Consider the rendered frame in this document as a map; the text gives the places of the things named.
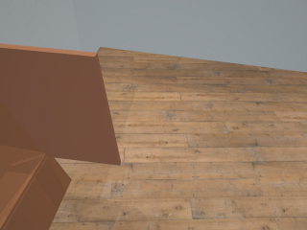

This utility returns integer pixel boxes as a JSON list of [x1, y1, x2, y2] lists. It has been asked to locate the cupboard door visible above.
[[0, 43, 121, 166]]

